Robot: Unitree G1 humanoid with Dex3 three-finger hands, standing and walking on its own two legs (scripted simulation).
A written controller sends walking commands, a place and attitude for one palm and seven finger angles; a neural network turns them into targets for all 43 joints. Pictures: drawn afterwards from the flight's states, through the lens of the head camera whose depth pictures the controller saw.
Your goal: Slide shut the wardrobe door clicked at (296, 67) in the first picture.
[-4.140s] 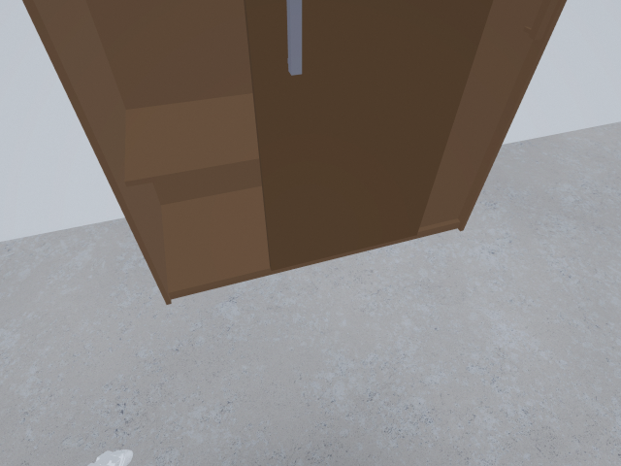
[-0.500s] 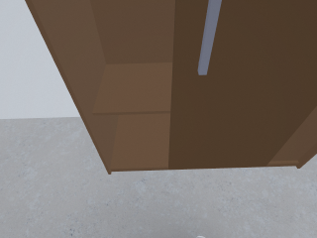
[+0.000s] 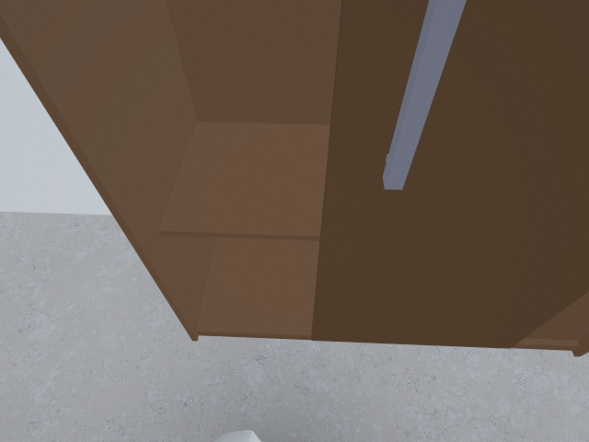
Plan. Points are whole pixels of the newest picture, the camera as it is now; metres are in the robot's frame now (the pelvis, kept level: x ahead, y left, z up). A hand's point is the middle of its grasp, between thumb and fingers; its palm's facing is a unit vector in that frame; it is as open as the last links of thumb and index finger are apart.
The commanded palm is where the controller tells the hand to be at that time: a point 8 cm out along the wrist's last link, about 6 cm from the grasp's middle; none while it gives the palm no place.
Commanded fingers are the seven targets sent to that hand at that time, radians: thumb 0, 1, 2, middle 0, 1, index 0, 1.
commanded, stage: come to a stop and stand still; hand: right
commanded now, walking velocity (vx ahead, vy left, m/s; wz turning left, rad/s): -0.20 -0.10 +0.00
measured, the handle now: (414, 89) +0.49 -0.11 +0.23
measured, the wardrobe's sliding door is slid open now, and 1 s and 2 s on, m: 0.40 0.40 0.40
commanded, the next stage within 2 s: none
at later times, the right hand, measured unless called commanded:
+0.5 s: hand out of the picture +0.03 -0.21 -0.17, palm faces +0.07 +0.96 -0.26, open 7.4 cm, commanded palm none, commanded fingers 0.00 -0.90 -0.90 0.20 0.30 0.20 0.30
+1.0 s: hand out of the picture -0.07 -0.21 -0.17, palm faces +0.07 +0.98 -0.20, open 7.4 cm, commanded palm none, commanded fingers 0.00 -0.90 -0.90 0.20 0.30 0.20 0.30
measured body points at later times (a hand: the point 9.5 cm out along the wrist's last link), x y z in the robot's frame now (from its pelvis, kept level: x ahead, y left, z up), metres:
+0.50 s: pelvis -0.03 -0.02 -0.01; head -0.03 -0.01 +0.44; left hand +0.08 +0.23 -0.14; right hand +0.03 -0.26 -0.15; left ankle +0.04 +0.11 -0.74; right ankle -0.03 -0.13 -0.74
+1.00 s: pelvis -0.04 -0.04 +0.00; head -0.05 -0.04 +0.45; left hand -0.04 +0.19 -0.16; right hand -0.07 -0.27 -0.16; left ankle +0.04 +0.10 -0.74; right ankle -0.03 -0.13 -0.74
